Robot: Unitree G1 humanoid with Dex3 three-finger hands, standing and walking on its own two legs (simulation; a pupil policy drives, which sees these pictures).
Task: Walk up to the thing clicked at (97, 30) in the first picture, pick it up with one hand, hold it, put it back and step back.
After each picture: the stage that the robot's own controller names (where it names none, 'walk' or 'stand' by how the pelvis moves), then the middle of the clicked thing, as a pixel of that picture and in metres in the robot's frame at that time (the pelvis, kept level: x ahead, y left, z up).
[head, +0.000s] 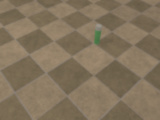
stand; (97, 34) +1.45 -0.15 -0.66
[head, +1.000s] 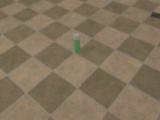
walk; (76, 43) +1.32 +0.17 -0.64
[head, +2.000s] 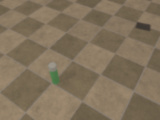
walk; (54, 73) +0.85 +0.32 -0.65
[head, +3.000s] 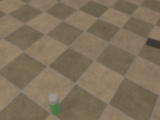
walk; (54, 104) +0.53 +0.21 -0.63
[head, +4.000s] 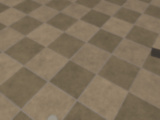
stand; out of the picture +0.41 +0.21 -0.65
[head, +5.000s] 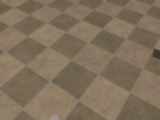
stand; out of the picture +0.41 +0.20 -0.66
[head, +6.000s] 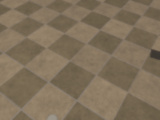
stand; out of the picture +0.42 +0.21 -0.66
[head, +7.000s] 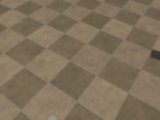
stand; out of the picture +0.41 +0.21 -0.66
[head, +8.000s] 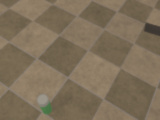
go down; (45, 105) +0.43 +0.22 -0.60
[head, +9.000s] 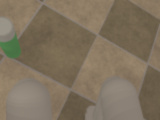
go down; (8, 41) +0.48 +0.27 -0.22
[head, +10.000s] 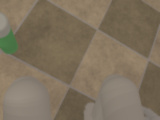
close in; (3, 36) +0.48 +0.27 -0.22
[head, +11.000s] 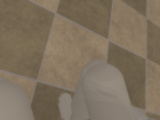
close; out of the picture +0.47 +0.31 -0.16
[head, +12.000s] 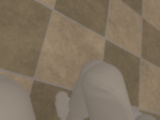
lift; out of the picture +0.44 +0.31 -0.16
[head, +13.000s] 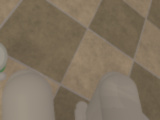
lift; out of the picture +0.34 +0.26 -0.11
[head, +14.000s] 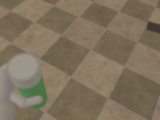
lift; (32, 86) +0.31 +0.16 +0.05
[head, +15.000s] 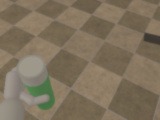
hold; (40, 87) +0.32 +0.15 +0.03
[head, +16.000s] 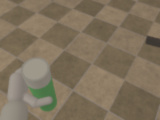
hold; (42, 89) +0.31 +0.14 +0.03
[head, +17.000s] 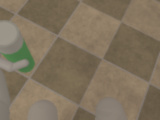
crouch; (17, 52) +0.43 +0.20 -0.03
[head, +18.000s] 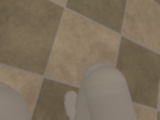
lower; out of the picture +0.46 +0.28 -0.15
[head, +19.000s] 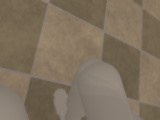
lower; out of the picture +0.45 +0.30 -0.17
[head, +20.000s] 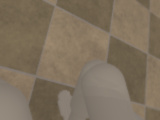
lower; out of the picture +0.43 +0.29 -0.16
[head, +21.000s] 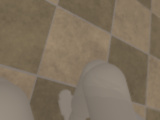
lower; out of the picture +0.43 +0.29 -0.16
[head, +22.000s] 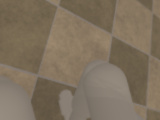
rest; out of the picture +0.43 +0.29 -0.16
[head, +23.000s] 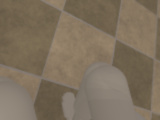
withdraw; out of the picture +0.44 +0.27 -0.17
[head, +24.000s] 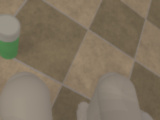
stand; (8, 41) +0.45 +0.24 -0.20
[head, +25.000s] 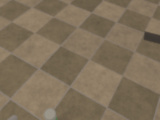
stand; out of the picture +0.40 +0.18 -0.57
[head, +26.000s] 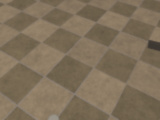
stand; out of the picture +0.40 +0.19 -0.60
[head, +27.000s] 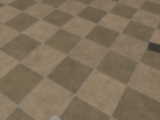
stand; out of the picture +0.40 +0.17 -0.60
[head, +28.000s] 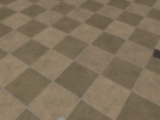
stand; out of the picture +0.42 +0.17 -0.65
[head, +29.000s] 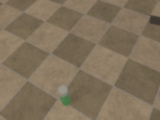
walk; (64, 96) +0.52 +0.18 -0.64
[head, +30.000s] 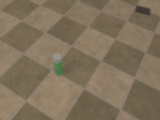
walk; (58, 65) +0.80 +0.19 -0.63
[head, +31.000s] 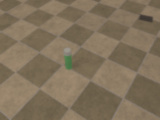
stand; (68, 59) +1.04 +0.22 -0.64
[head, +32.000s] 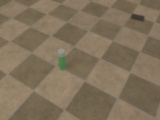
stand; (61, 59) +1.02 +0.21 -0.66
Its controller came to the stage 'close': yes
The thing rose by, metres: 0.68
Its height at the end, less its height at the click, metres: +0.00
